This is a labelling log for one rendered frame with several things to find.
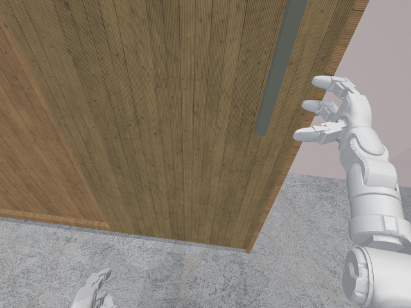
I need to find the wardrobe door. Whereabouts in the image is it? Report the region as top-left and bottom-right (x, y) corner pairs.
(0, 0), (356, 249)
(0, 11), (107, 223)

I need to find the robot left hand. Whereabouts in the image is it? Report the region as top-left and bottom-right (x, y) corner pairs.
(71, 268), (117, 308)

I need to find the handle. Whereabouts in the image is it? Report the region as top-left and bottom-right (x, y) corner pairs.
(255, 0), (308, 136)

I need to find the robot right hand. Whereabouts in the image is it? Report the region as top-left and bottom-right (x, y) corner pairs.
(293, 76), (372, 145)

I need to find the robot right forearm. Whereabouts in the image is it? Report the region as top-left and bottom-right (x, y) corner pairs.
(338, 127), (411, 255)

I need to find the robot right upper arm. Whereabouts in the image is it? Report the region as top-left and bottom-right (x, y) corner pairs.
(342, 246), (411, 308)

